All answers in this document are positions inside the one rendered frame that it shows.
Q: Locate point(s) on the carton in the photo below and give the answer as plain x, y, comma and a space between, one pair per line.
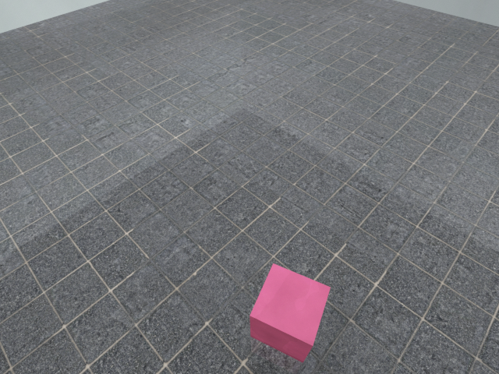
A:
287, 313

